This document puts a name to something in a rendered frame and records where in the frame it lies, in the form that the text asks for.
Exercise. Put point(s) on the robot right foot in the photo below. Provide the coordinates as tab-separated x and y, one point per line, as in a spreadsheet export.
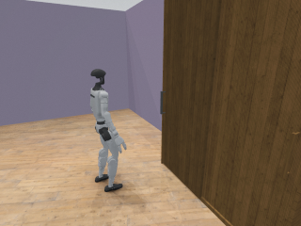
114	187

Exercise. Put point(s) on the robot right forearm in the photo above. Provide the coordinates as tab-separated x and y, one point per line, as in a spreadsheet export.
110	125

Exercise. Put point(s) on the robot right hand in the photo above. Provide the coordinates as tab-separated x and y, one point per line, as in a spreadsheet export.
118	141

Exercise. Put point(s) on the robot foot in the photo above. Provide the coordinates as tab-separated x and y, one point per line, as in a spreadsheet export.
114	187
99	178

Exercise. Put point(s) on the wardrobe door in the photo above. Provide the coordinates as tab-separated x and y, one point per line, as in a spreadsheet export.
190	44
255	107

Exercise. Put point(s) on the handle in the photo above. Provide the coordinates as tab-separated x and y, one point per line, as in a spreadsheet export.
289	155
161	102

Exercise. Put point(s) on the right robot upper arm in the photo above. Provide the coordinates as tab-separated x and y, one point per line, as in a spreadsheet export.
103	96

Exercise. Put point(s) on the robot left foot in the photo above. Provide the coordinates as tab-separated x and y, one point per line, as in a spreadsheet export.
99	178

